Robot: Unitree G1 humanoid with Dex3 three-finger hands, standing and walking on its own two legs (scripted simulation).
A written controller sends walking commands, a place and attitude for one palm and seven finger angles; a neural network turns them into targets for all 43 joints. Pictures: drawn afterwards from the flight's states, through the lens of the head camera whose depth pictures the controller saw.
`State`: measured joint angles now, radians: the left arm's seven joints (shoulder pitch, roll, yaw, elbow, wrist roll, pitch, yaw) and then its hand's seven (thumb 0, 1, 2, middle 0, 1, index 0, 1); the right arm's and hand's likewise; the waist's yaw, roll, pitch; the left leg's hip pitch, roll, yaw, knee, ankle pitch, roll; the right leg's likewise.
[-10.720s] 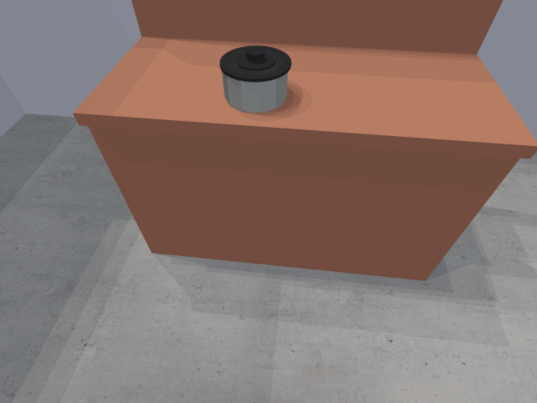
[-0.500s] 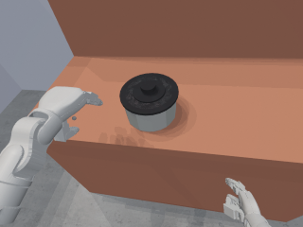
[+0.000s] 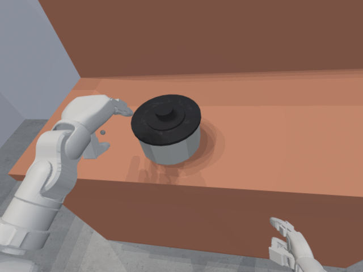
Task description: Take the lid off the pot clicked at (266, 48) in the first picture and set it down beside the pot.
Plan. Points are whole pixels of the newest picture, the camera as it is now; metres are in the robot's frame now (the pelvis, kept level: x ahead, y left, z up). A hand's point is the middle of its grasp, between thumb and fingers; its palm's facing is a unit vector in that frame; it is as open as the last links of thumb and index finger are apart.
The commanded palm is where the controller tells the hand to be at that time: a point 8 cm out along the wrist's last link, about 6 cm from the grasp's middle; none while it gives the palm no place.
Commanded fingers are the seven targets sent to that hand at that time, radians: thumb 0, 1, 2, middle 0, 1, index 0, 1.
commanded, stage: move the open hand above the knob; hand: left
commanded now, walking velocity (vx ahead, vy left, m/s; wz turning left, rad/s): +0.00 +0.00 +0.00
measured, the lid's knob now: (164, 110) +0.48 +0.09 +0.10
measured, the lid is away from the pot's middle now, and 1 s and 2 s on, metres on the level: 0.00 0.00 0.00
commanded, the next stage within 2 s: none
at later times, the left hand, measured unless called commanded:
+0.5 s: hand (130, 105) +0.41 +0.14 +0.18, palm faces -0.11 -0.01 -0.99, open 10.2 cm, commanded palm +0.38 +0.14 +0.23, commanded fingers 0.00 -0.34 1.50 -0.84 -0.08 -0.84 -0.08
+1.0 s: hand (163, 105) +0.44 +0.08 +0.15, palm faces -0.19 +0.01 -0.98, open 10.2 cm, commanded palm +0.43 +0.10 +0.23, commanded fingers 0.00 -0.34 1.50 -0.84 -0.08 -0.84 -0.08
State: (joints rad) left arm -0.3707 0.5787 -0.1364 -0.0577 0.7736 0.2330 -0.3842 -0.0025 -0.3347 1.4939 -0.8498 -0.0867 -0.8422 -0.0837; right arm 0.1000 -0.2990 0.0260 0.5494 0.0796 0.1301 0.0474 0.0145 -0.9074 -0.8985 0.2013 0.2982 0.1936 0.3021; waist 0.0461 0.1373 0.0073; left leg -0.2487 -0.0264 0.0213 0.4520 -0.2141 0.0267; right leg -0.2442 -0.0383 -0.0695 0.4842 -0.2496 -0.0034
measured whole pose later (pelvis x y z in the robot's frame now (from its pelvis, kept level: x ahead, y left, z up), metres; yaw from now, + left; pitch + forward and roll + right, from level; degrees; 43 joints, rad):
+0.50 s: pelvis +0.00 -0.01 +0.00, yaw -1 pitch +1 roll +1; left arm -0.66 0.54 -0.26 0.19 0.81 0.24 -0.36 0.00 -0.33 1.49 -0.86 -0.09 -0.85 -0.08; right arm 0.11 -0.29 0.02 0.59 0.08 0.11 0.01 0.01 -0.91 -0.90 0.20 0.30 0.19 0.30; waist 0.00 0.11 0.01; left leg -0.25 -0.02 0.03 0.45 -0.22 0.02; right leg -0.26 -0.03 -0.06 0.51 -0.27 -0.01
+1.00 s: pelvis +0.01 +0.00 +0.00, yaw -1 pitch +3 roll +1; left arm -0.82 0.36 -0.41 0.40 0.85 0.33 -0.33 0.00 -0.33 1.49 -0.85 -0.09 -0.84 -0.08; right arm 0.14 -0.27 0.02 0.62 0.08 0.15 0.04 0.01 -0.91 -0.90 0.20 0.30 0.19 0.30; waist -0.03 0.11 -0.02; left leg -0.28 -0.03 0.04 0.47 -0.24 0.03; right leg -0.29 -0.05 -0.05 0.52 -0.28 0.00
